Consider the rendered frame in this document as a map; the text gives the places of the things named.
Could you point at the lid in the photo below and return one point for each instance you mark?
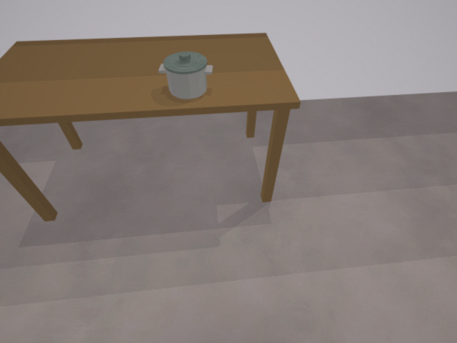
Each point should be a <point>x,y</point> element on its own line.
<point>173,64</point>

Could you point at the pot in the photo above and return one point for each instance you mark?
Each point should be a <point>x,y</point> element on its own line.
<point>187,86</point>

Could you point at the table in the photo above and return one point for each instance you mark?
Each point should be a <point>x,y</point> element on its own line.
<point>63,81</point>

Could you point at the knob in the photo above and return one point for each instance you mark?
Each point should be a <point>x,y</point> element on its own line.
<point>184,56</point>

